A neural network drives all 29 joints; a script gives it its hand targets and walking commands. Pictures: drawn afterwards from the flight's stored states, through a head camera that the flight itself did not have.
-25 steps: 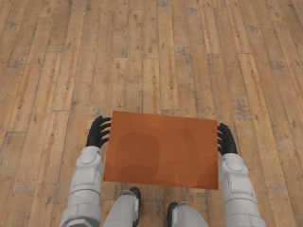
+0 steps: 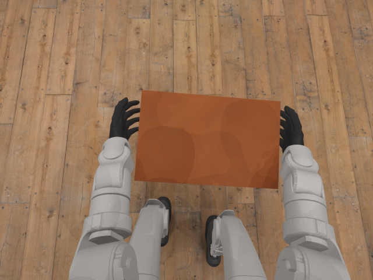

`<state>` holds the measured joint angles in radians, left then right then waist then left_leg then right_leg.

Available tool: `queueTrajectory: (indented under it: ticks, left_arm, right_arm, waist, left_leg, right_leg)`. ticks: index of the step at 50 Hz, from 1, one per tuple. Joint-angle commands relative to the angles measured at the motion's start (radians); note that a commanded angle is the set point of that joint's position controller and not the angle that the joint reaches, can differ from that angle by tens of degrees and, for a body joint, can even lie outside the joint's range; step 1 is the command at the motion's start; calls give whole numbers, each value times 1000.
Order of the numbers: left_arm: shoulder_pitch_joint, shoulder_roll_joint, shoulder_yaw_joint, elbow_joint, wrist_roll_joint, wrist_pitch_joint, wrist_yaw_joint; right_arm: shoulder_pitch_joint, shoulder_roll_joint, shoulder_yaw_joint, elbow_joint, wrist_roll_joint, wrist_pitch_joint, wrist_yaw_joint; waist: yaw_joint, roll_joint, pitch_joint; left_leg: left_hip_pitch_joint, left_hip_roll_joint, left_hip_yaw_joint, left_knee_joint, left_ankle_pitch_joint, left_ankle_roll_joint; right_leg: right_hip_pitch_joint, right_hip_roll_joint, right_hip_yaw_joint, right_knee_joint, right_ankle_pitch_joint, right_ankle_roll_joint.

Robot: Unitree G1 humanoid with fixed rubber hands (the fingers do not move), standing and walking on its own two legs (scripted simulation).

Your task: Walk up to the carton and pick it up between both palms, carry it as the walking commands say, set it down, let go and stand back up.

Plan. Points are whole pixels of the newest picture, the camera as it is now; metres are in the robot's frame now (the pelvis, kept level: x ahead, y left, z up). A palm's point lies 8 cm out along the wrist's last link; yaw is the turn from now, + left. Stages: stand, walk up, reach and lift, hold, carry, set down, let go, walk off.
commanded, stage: set down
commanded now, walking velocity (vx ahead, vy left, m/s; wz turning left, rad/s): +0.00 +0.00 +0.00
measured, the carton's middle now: (201, 144) +0.40 -0.01 -0.17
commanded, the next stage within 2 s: none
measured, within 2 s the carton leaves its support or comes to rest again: neither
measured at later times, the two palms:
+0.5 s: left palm (125, 136) +0.41 +0.18 -0.18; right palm (269, 139) +0.42 -0.18 -0.16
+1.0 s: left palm (135, 137) +0.43 +0.17 -0.27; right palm (258, 140) +0.44 -0.19 -0.26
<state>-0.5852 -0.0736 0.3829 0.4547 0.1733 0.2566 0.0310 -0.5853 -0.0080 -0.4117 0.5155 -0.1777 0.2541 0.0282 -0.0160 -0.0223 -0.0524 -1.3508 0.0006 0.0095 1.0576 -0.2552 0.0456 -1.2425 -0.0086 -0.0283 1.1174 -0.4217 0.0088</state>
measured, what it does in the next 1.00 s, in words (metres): lowers itself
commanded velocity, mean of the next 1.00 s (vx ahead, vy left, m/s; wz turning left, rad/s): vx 0.00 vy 0.00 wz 0.00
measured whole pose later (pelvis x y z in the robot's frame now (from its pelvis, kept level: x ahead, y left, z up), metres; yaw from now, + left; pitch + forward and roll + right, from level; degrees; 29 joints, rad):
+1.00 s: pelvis -0.03 +0.00 -0.14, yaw -1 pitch +47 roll -3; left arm -0.89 0.04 0.39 0.46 0.17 0.32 0.05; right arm -0.91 -0.10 -0.41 0.57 -0.07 0.28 0.00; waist -0.02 -0.03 -0.04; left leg -2.02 0.00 0.01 1.53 -0.33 0.05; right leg -1.91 -0.01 -0.03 1.63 -0.54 0.02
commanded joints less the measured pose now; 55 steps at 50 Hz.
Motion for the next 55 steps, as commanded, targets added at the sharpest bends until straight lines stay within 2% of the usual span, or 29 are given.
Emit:
queueTrajectory:
  ticks: [1,2,3,8,9,13,14,15,16,17,18,21,22,23,24,26,27,33,36,38,39,40,42,44,46,49,50,51,55]
  left_arm:
    - [-632,-774,-585,43,-83,12,-305]
    - [-648,-787,-620,2,-104,7,-309]
    - [-662,-742,-609,-7,-96,2,-309]
    - [-721,-714,-691,-100,-158,-13,-305]
    - [-692,-721,-679,-101,-156,-11,-300]
    - [-713,-745,-667,-32,-147,0,-288]
    - [-741,-725,-671,-55,-167,-3,-291]
    - [-724,-702,-658,-49,-150,-3,-284]
    - [-728,-737,-669,-9,-160,7,-282]
    - [-702,-738,-635,20,-145,12,-283]
    - [-759,-740,-647,14,-150,18,-278]
    - [-810,-748,-663,8,-160,20,-271]
    - [-806,-769,-657,12,-150,28,-261]
    - [-811,-784,-671,-1,-158,26,-255]
    - [-831,-751,-689,-29,-153,26,-245]
    - [-862,-780,-690,-23,-175,31,-234]
    - [-898,-747,-680,-42,-165,32,-238]
    - [-960,-720,-668,-35,-178,28,-221]
    - [-987,-730,-705,-56,-205,31,-218]
    - [-980,-683,-671,-18,-184,39,-222]
    - [-991,-674,-675,-19,-196,36,-222]
    - [-968,-696,-657,10,-183,41,-222]
    - [-1012,-647,-657,16,-190,35,-233]
    - [-982,-661,-649,4,-186,29,-228]
    - [-991,-650,-658,43,-201,30,-242]
    - [-1030,-602,-660,13,-198,24,-248]
    - [-1021,-577,-639,48,-198,19,-248]
    - [-1046,-571,-642,29,-205,18,-253]
    - [-1088,-545,-686,-21,-255,5,-237]
  right_arm:
    - [-733,852,516,-2,172,-18,318]
    - [-705,861,527,3,175,-14,318]
    - [-703,895,534,29,189,-11,314]
    - [-759,867,612,-92,240,-29,293]
    - [-725,848,629,-66,236,-24,297]
    - [-788,829,609,-36,250,-30,287]
    - [-800,841,618,-68,241,-28,282]
    - [-818,805,606,-17,239,-23,290]
    - [-771,786,576,13,225,-20,288]
    - [-769,776,573,34,205,-13,287]
    - [-776,776,528,86,206,-10,296]
    - [-801,743,514,93,197,-13,309]
    - [-862,751,533,53,237,-19,312]
    - [-863,753,526,54,229,-15,312]
    - [-879,757,533,62,245,-19,321]
    - [-863,725,496,99,236,-13,333]
    - [-863,736,485,125,234,-7,328]
    - [-1019,734,526,26,292,-24,315]
    - [-1002,695,535,26,280,-22,306]
    - [-1035,683,530,42,284,-13,303]
    - [-979,696,516,83,265,-5,308]
    - [-1008,706,535,55,275,-8,302]
    - [-1003,693,511,78,260,-8,292]
    - [-1027,736,549,41,287,-12,291]
    - [-1020,725,552,46,281,-10,277]
    - [-1023,734,577,52,306,-7,261]
    - [-1033,722,564,77,287,-2,262]
    - [-1085,717,590,8,310,-9,257]
    - [-1144,668,658,-85,343,-23,228]
  waist:
    - [10,13,-884]
    - [-18,11,-933]
    - [27,11,-946]
    - [5,19,-1156]
    - [25,24,-1155]
    - [39,68,-1039]
    - [14,10,-1090]
    - [42,37,-1030]
    - [-17,62,-1026]
    - [7,29,-983]
    - [-2,84,-962]
    - [-40,72,-976]
    - [11,117,-1010]
    - [-19,107,-1022]
    - [2,109,-1049]
    - [-45,112,-1032]
    - [-36,134,-1039]
    - [22,122,-1104]
    - [-24,120,-1191]
    - [5,118,-1107]
    - [-34,74,-1091]
    - [20,99,-1108]
    - [-3,105,-1086]
    - [37,81,-1139]
    - [2,51,-1114]
    - [41,77,-1134]
    - [22,27,-1067]
    - [47,34,-1136]
    - [21,6,-1286]
  left_leg:
    - [554,-92,-69,76,72,-24]
    - [571,-87,-59,108,126,-26]
    - [541,-87,-46,122,178,-20]
    - [560,-100,-44,200,300,-30]
    - [568,-102,-47,205,321,-34]
    - [482,-98,-54,223,230,-36]
    - [441,-102,-40,240,207,-37]
    - [425,-98,-37,244,223,-38]
    - [432,-102,-51,250,185,-49]
    - [425,-100,-50,258,188,-39]
    - [430,-95,-63,249,117,-48]
    - [455,-96,-103,265,74,-63]
    - [490,-93,-102,266,73,-60]
    - [495,-93,-111,285,71,-63]
    - [528,-90,-122,281,65,-66]
    - [582,-81,-169,283,19,-72]
    - [523,-79,-138,312,24,-70]
    - [481,-83,-106,383,81,-61]
    - [502,-86,-120,408,77,-74]
    - [417,-81,-96,423,29,-65]
    - [442,-82,-121,422,37,-62]
    - [414,-86,-98,436,67,-60]
    - [336,-85,-73,469,88,-64]
    - [335,-86,-73,484,110,-53]
    - [264,-92,-57,510,124,-47]
    - [172,-96,-2,548,141,-45]
    - [125,-89,-21,548,109,-41]
    - [130,-90,-11,563,102,-36]
    - [221,-86,-34,625,240,-32]
  right_leg:
    - [-113,161,30,-19,61,-33]
    - [-123,161,33,-15,96,-34]
    - [-117,156,52,-13,127,-28]
    - [-141,175,26,65,238,-20]
    - [-175,171,32,74,239,-18]
    - [-305,166,33,114,157,-20]
    - [-243,172,28,110,155,-22]
    - [-330,177,26,129,142,-24]
    - [-335,179,15,133,126,-28]
    - [-393,176,9,136,94,-21]
    - [-436,177,11,152,56,-33]
    - [-536,186,-21,184,21,-36]
    - [-534,183,-8,203,24,-36]
    - [-549,175,-4,214,22,-37]
    - [-590,183,-17,227,6,-33]
    - [-674,183,-23,253,-24,-39]
    - [-655,175,-4,246,-8,-44]
    - [-662,174,0,315,32,-35]
    - [-668,181,-23,345,24,-36]
    - [-681,173,-10,343,-12,-33]
    - [-715,177,-28,351,-12,-28]
    - [-699,176,-16,360,-6,-32]
    - [-697,175,-15,376,23,-27]
    - [-672,174,-8,398,36,-23]
    - [-672,172,-19,400,34,-12]
    - [-597,172,9,414,60,-12]
    - [-626,165,2,426,46,-5]
    - [-593,164,13,435,43,-10]
    - [-569,159,-11,489,132,6]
